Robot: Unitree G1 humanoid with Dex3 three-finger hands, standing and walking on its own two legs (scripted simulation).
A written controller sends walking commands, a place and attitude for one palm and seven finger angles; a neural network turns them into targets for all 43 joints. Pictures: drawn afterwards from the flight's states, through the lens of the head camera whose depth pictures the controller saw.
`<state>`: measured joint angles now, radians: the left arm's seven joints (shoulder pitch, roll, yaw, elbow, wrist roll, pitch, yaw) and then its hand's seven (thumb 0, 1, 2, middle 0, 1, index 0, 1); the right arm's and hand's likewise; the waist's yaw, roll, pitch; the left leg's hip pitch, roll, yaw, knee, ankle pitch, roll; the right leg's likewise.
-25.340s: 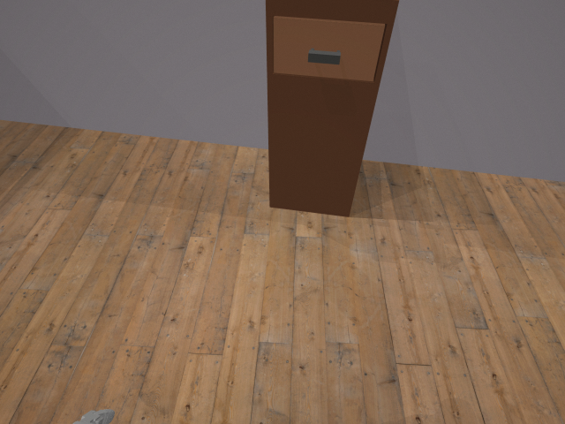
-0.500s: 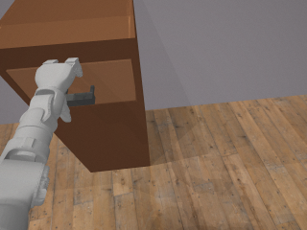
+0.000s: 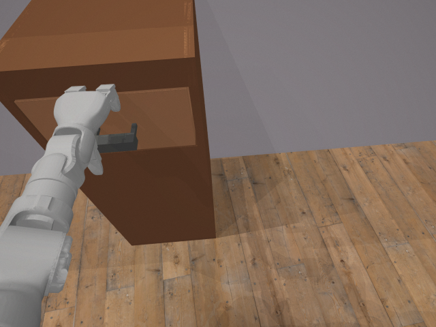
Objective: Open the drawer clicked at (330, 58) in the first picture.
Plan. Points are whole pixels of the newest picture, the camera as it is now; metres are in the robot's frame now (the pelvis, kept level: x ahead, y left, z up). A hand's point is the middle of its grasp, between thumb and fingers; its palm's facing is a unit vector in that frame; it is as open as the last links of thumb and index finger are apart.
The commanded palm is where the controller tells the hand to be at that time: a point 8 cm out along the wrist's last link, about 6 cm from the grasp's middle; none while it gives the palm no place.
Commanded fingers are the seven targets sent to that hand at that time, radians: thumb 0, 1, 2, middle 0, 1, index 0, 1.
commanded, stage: lower the fingers behind the handle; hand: left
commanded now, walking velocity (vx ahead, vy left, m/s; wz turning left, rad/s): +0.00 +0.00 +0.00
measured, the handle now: (114, 135) +0.51 +0.23 +0.03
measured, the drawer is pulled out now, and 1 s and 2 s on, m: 0.00 0.00 0.00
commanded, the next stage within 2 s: lift the fingers back up to retry in 1.52 s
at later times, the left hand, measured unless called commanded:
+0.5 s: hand (97, 130) +0.47 +0.24 +0.09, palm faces +0.03 +0.02 -1.00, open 13.5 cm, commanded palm +0.45 +0.26 +0.11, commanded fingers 0.00 -0.50 0.30 -0.30 -1.20 -0.30 -1.20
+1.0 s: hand (97, 131) +0.47 +0.24 +0.09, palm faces +0.05 +0.04 -1.00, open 13.7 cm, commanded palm +0.45 +0.26 +0.07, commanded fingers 0.00 -0.50 0.30 -0.30 -1.20 -0.30 -1.20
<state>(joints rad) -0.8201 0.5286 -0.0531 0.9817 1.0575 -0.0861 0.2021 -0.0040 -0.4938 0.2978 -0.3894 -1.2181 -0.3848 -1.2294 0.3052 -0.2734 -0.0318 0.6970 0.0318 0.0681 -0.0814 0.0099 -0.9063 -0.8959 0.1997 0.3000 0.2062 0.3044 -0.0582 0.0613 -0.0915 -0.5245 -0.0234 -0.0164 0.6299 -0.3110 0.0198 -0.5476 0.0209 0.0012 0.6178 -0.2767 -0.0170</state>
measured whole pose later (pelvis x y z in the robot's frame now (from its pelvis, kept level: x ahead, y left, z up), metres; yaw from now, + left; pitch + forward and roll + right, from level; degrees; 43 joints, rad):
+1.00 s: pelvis -0.04 +0.00 -0.02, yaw -1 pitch +15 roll +0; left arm -0.97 0.58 -0.09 1.11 1.06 -0.04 0.25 0.00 -0.49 0.30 -0.33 -1.26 -0.31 -1.33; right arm 0.35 -0.29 0.00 0.66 0.04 0.06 -0.09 0.01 -0.91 -0.90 0.20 0.30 0.21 0.30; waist -0.10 0.04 -0.11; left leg -0.72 -0.02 0.00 0.77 -0.32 0.03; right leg -0.74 0.03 0.01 0.74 -0.26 -0.01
